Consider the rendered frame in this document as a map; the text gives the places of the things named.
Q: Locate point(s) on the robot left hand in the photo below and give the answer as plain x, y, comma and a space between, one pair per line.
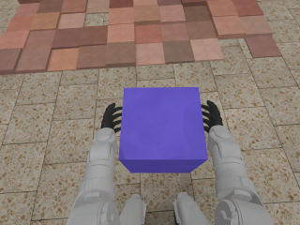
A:
109, 116

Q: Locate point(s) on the robot right hand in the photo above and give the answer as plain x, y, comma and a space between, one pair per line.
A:
213, 115

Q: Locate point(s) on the carton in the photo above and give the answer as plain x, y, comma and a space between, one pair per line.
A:
162, 130

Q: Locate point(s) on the robot left thigh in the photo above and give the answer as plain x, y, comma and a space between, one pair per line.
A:
133, 212

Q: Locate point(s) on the left robot upper arm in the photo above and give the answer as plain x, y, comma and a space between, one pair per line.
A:
102, 212

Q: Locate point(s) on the robot right forearm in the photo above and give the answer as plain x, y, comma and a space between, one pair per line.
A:
229, 167

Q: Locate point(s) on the left robot shin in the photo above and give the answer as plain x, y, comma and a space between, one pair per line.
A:
135, 196

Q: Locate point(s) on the robot left forearm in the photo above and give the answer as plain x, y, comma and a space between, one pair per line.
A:
98, 182

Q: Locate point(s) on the right robot upper arm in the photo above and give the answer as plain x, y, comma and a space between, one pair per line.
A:
230, 211

